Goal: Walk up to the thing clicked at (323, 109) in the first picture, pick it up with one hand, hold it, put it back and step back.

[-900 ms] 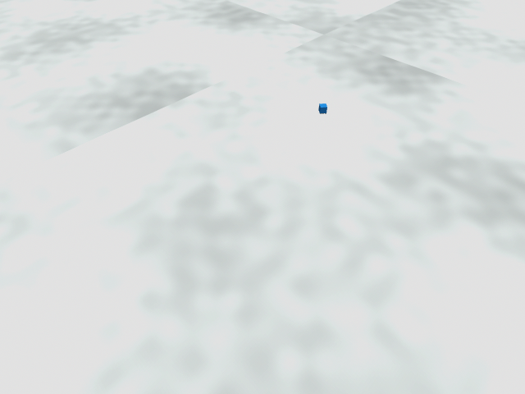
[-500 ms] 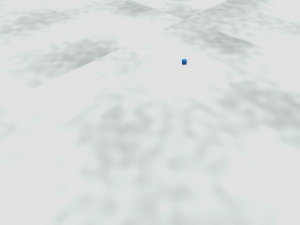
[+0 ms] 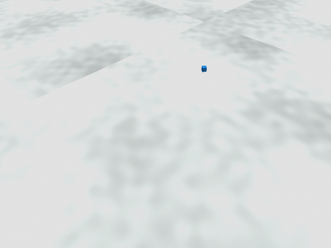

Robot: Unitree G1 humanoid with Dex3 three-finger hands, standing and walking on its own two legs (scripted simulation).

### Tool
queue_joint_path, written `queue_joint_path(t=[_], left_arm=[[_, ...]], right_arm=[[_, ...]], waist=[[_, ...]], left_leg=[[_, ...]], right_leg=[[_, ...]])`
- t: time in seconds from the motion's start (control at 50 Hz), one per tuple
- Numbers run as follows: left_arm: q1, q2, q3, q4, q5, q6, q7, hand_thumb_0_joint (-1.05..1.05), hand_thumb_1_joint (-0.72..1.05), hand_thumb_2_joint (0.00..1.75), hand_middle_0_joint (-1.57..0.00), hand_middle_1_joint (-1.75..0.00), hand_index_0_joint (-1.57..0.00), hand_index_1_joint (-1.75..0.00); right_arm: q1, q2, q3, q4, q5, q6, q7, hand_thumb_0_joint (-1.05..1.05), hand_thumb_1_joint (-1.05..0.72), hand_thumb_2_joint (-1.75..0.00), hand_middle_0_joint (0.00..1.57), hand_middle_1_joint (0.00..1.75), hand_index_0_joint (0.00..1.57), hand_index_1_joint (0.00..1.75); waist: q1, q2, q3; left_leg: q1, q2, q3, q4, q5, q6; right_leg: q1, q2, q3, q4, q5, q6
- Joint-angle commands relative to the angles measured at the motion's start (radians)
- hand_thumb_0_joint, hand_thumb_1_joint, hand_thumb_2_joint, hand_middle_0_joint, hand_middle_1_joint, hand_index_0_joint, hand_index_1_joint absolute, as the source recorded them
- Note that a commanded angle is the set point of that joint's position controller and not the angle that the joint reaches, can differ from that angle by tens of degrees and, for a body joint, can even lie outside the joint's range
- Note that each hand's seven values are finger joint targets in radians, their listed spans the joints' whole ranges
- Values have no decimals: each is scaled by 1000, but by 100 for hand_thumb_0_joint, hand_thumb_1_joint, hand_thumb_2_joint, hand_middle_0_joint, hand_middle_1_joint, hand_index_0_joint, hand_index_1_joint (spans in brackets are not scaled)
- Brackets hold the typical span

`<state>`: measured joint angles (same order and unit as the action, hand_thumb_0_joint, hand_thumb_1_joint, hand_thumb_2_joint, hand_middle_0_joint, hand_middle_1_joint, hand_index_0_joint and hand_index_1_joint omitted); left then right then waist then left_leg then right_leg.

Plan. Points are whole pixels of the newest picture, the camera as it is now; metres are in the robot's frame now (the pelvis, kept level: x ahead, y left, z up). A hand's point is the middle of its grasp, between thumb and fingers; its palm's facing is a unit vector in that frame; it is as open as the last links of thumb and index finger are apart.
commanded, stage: stand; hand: left
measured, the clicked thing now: (204, 68) +1.98 -0.42 -0.76
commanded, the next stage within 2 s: walk up in 0.22 s
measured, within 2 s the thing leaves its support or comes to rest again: neither
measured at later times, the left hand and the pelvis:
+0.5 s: hand out of the picture +0.17 +0.23 -0.13, palm faces -0.16 -0.91 -0.39, open 7.4 cm; pelvis +0.05 -0.05 -0.01, yaw -8 degrees
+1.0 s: hand (129, 182) +0.39 +0.15 -0.19, palm faces -0.25 -0.91 -0.32, open 7.4 cm; pelvis +0.30 -0.11 -0.03, yaw -15 degrees
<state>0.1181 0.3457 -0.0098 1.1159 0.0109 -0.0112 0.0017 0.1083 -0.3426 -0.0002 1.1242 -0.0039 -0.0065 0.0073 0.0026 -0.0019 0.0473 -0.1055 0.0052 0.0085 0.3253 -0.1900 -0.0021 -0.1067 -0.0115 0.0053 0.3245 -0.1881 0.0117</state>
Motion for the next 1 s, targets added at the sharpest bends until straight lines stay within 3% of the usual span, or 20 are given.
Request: queue_joint_path(t=[0.0,0.18,0.2,0.22,0.24,0.26,0.34,0.42,0.5,0.52,0.54,0.56,0.58,0.62,0.68,0.84,0.92,0.94,0.96,0.98], left_arm=[[-34,214,42,-58,-4,-21,11,0,90,90,-20,-30,-20,-30],[-29,218,44,-55,-4,-21,9,0,90,90,-20,-30,-20,-30],[-2,326,126,-146,25,-26,-36,0,90,90,-20,-30,-20,-30],[-102,289,118,-163,29,-15,-58,0,90,90,-20,-30,-20,-30],[-202,253,116,-216,35,-14,-72,0,90,90,-20,-30,-20,-30],[-230,264,120,-242,41,-18,-77,0,90,90,-20,-30,-20,-30],[-20,283,133,-204,19,-17,-123,0,90,90,-20,-30,-20,-30],[-49,261,140,-221,22,-18,-143,0,90,90,-20,-30,-20,-30],[153,290,161,-155,29,-31,-117,0,90,90,-20,-30,-20,-30],[300,339,187,-118,30,-44,-98,0,90,90,-20,-30,-20,-30],[407,440,211,-121,34,-53,-74,0,90,90,-20,-30,-20,-30],[322,488,198,-171,11,-59,-75,0,90,90,-20,-30,-20,-30],[206,489,195,-212,-7,-63,-72,0,90,90,-20,-30,-20,-30],[103,422,176,-237,-11,-70,-60,0,90,90,-20,-30,-20,-30],[96,371,158,-252,-9,-84,-60,0,90,90,-20,-30,-20,-30],[120,364,151,-299,-1,-99,-65,0,90,90,-20,-30,-20,-30],[116,316,126,-306,4,-94,-60,0,90,90,-20,-30,-20,-30],[171,253,106,-309,0,-92,-54,0,90,90,-20,-30,-20,-30],[211,211,94,-320,-20,-91,-45,0,90,90,-20,-30,-20,-30],[196,312,104,-309,-6,-91,-31,0,90,90,-20,-30,-20,-30]], right_arm=[[-29,-211,-35,-59,-4,-26,-17,0,-90,-90,20,30,20,30],[-29,-214,-35,-58,-2,-27,-17,0,-90,-90,20,30,20,30],[52,-345,-122,-133,-33,-61,1,0,-90,-90,20,30,20,30],[108,-372,-145,-106,-42,-70,8,0,-90,-90,20,30,20,30],[158,-406,-167,-111,-38,-76,5,0,-90,-90,20,30,20,30],[146,-413,-173,-138,-35,-86,5,0,-90,-90,20,30,20,30],[-10,-373,-163,-215,-44,-105,12,0,-90,-90,20,30,20,30],[-7,-368,-162,-228,-54,-106,33,0,-90,-90,20,30,20,30],[-38,-342,-150,-236,-46,-82,32,0,-90,-90,20,30,20,30],[-17,-283,-125,-238,-49,-75,35,0,-90,-90,20,30,20,30],[-33,-184,-86,-283,-34,-77,41,0,-90,-90,20,30,20,30],[-55,-266,-101,-315,-21,-79,40,0,-90,-90,20,30,20,30],[-65,-329,-114,-296,-17,-80,38,0,-90,-90,20,30,20,30],[12,-339,-119,-245,-7,-80,49,0,-90,-90,20,30,20,30],[96,-326,-127,-229,-14,-73,70,0,-90,-90,20,30,20,30],[-35,-273,-135,-317,-23,-85,84,0,-90,-90,20,30,20,30],[243,-316,-170,-241,-29,-101,62,0,-90,-90,20,30,20,30],[406,-384,-198,-215,-45,-108,48,0,-90,-90,20,30,20,30],[404,-447,-207,-250,-38,-116,39,0,-90,-90,20,30,20,30],[304,-468,-214,-277,1,-112,41,0,-90,-90,20,30,20,30]], waist=[[-4,1,-74],[-2,4,-63],[-36,-17,-191],[-91,78,-93],[-140,208,-7],[-131,140,54],[8,129,0],[-12,162,26],[95,5,-14],[172,-181,-77],[223,-457,-55],[156,-325,-38],[108,-143,32],[36,-91,37],[7,-140,40],[43,-60,41],[-105,89,-102],[-174,277,-186],[-141,354,-204],[-105,220,-211]], left_leg=[[11,122,-94,-39,172,29],[17,121,-98,-49,166,24],[151,134,-105,31,-390,98],[252,203,-195,-46,-589,141],[264,378,-386,-192,-664,210],[204,490,-453,-216,-583,266],[45,368,-210,-242,-523,207],[-64,268,6,-169,-391,162],[-275,220,118,141,-438,122],[-396,145,158,472,-354,94],[-638,8,160,829,-435,43],[-674,12,16,903,-376,24],[-664,103,-51,919,-282,21],[-578,157,-58,825,-157,29],[-471,163,-45,672,-104,19],[-327,132,36,296,76,-10],[165,39,110,218,-48,46],[358,176,-102,126,-285,107],[409,446,-651,-95,-446,189],[288,495,-731,-147,-497,266]], right_leg=[[16,-121,93,-40,184,-37],[8,-116,89,-42,161,-36],[-134,-57,118,72,-338,-70],[-436,-28,55,206,-406,-60],[-633,-11,3,462,-300,-42],[-706,-86,96,559,-279,-42],[-510,-136,67,578,-186,-17],[-308,-105,-41,353,-120,-4],[23,-30,-127,293,-57,-19],[214,-11,-69,243,-202,-45],[238,-197,337,-13,-578,-110],[129,-387,768,-258,-758,-233],[49,-413,757,-258,-767,-263],[-20,-310,508,-179,-559,-215],[-105,-240,300,-171,-405,-198],[-151,-207,142,-124,-237,-206],[-291,-106,2,339,137,-149],[-464,-26,-46,704,71,-105],[-679,122,15,881,-314,-68],[-632,40,147,963,-293,-87]])
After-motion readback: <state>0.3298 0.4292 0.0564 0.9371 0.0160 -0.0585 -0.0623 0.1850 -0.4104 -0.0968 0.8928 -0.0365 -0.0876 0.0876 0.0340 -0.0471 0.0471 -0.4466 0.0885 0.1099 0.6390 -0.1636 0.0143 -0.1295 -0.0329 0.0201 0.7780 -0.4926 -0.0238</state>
